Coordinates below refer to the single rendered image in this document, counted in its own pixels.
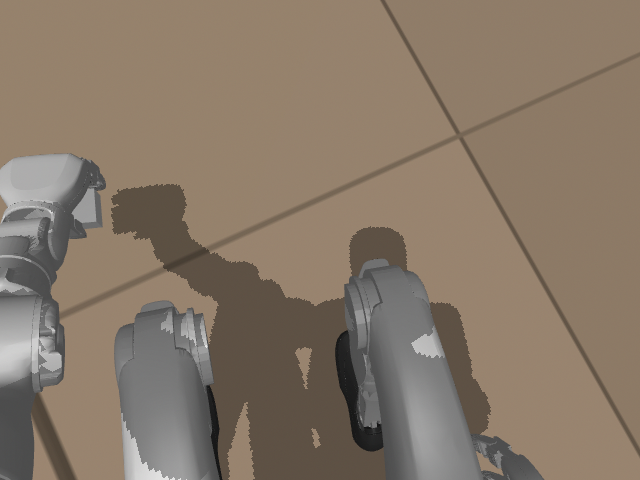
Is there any right robot foot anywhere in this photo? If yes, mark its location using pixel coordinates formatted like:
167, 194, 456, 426
335, 330, 383, 451

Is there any left robot hand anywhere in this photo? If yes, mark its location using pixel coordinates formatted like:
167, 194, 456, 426
0, 153, 106, 239

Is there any small box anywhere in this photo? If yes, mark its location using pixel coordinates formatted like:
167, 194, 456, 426
72, 188, 103, 229

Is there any left robot foot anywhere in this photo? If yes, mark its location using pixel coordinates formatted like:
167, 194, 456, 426
206, 385, 222, 480

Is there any left robot arm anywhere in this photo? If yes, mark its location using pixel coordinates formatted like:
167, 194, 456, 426
0, 201, 71, 480

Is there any right robot hand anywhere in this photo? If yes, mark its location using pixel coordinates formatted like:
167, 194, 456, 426
471, 434, 544, 480

